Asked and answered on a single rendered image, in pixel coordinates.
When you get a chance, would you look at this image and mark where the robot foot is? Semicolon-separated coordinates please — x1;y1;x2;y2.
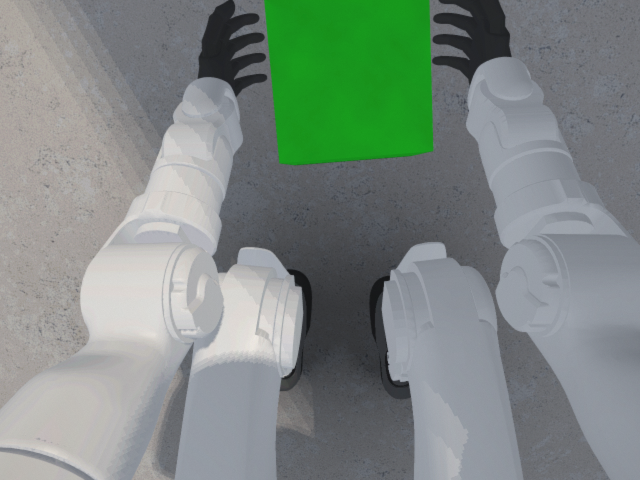
280;269;312;391
369;276;411;399

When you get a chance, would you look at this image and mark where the robot left upper arm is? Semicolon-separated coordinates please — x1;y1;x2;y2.
0;242;224;480

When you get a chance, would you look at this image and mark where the robot left hand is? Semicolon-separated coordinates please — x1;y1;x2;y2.
198;0;267;97

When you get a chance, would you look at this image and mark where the left robot forearm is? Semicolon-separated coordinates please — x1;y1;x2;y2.
80;77;243;324

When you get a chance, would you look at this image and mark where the robot right upper arm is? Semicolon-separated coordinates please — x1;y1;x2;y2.
495;234;640;480

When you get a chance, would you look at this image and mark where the robot right foot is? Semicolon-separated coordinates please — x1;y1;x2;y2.
369;276;411;399

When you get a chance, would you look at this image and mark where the carton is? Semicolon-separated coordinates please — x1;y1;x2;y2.
264;0;433;165

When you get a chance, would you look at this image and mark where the robot left foot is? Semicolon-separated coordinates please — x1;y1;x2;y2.
280;269;312;391

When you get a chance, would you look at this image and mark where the robot right hand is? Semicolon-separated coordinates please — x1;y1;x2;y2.
432;0;512;85

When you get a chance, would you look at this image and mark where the right robot forearm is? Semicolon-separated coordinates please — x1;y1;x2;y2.
466;57;637;249

